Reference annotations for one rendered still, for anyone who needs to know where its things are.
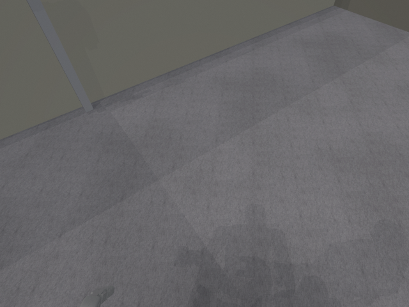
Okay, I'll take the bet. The robot left hand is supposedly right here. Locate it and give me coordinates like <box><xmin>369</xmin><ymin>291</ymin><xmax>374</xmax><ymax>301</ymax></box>
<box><xmin>79</xmin><ymin>286</ymin><xmax>114</xmax><ymax>307</ymax></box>

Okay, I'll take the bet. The panel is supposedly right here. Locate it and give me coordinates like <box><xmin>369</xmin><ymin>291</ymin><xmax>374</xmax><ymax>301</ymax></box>
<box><xmin>26</xmin><ymin>0</ymin><xmax>93</xmax><ymax>112</ymax></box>

